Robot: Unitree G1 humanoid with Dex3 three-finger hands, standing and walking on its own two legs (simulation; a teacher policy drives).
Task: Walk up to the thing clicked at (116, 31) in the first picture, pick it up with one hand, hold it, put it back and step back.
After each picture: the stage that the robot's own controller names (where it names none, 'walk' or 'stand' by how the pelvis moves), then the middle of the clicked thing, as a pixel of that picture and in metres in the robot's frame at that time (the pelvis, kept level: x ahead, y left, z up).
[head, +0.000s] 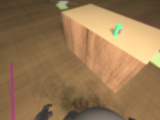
stand; (117, 30) +0.90 -0.23 +0.04
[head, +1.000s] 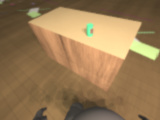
walk; (89, 30) +0.81 +0.09 +0.06
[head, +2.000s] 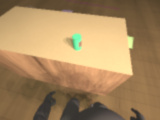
stand; (77, 42) +0.53 +0.15 +0.06
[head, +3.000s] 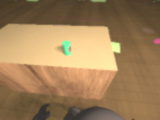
stand; (67, 48) +0.54 +0.24 +0.06
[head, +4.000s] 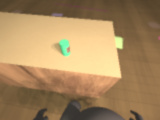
stand; (65, 48) +0.47 +0.24 +0.05
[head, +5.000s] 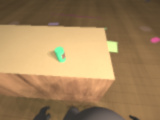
walk; (60, 54) +0.46 +0.26 +0.04
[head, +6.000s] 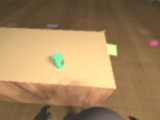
stand; (59, 61) +0.40 +0.26 +0.03
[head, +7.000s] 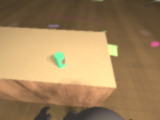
stand; (60, 60) +0.41 +0.25 +0.03
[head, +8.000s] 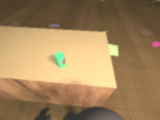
stand; (60, 60) +0.41 +0.25 +0.03
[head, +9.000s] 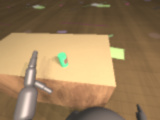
rise first; (63, 60) +0.43 +0.28 +0.04
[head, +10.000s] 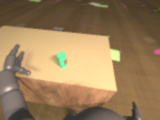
go down; (62, 60) +0.42 +0.25 +0.04
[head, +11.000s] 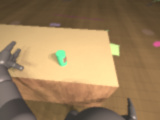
go down; (61, 58) +0.42 +0.24 +0.05
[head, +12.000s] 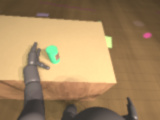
close in; (53, 55) +0.41 +0.26 +0.07
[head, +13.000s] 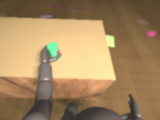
close; (54, 51) +0.43 +0.26 +0.08
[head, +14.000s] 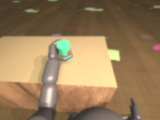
lift; (65, 51) +0.34 +0.17 +0.23
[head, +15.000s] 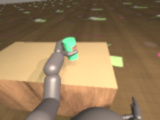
lift; (70, 49) +0.34 +0.15 +0.27
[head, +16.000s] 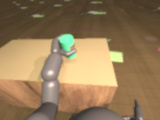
hold; (68, 47) +0.33 +0.15 +0.28
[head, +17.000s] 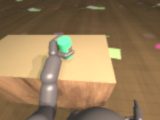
hold; (65, 48) +0.34 +0.17 +0.25
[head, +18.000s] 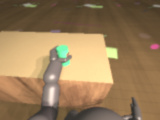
crouch; (63, 55) +0.36 +0.20 +0.17
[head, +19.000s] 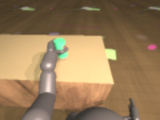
crouch; (61, 48) +0.40 +0.22 +0.20
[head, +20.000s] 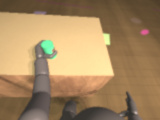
lower; (49, 50) +0.44 +0.27 +0.08
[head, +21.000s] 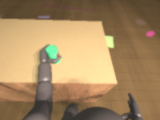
lower; (53, 55) +0.40 +0.25 +0.09
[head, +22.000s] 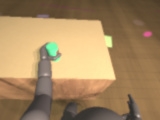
lower; (53, 52) +0.43 +0.26 +0.08
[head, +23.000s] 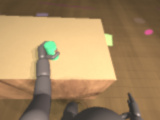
lower; (52, 51) +0.43 +0.26 +0.09
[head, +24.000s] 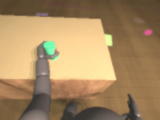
loosen; (51, 51) +0.43 +0.27 +0.09
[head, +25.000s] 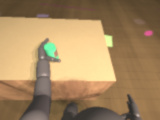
withdraw; (52, 52) +0.42 +0.27 +0.08
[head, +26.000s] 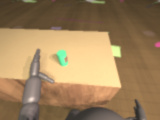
sink last; (62, 58) +0.42 +0.25 +0.07
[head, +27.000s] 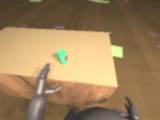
stand; (62, 57) +0.43 +0.27 +0.05
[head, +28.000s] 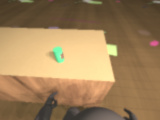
stand; (59, 55) +0.45 +0.27 +0.07
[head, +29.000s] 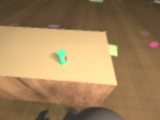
stand; (62, 57) +0.44 +0.25 +0.04
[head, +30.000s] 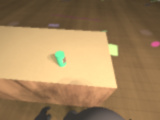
stand; (61, 59) +0.42 +0.25 +0.03
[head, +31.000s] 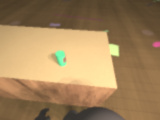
stand; (61, 58) +0.42 +0.25 +0.03
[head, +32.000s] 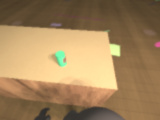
stand; (61, 59) +0.42 +0.25 +0.03
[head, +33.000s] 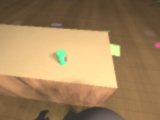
stand; (62, 57) +0.43 +0.25 +0.03
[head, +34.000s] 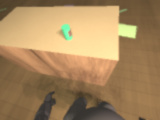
walk; (67, 32) +0.62 +0.25 +0.06
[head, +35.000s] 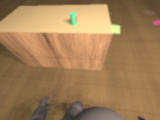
walk; (73, 18) +0.93 +0.26 +0.05
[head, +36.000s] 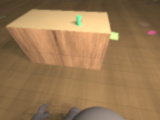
stand; (79, 20) +1.09 +0.25 +0.05
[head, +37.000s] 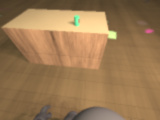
stand; (76, 20) +1.08 +0.25 +0.03
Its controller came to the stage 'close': yes
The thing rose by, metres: 0.25
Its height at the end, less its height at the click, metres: +0.00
